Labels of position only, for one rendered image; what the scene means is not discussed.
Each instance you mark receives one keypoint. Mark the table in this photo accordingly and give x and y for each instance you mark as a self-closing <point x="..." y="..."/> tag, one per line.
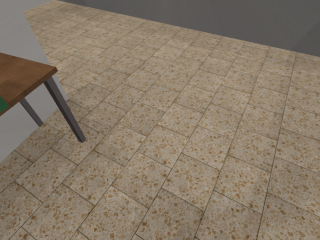
<point x="19" y="77"/>

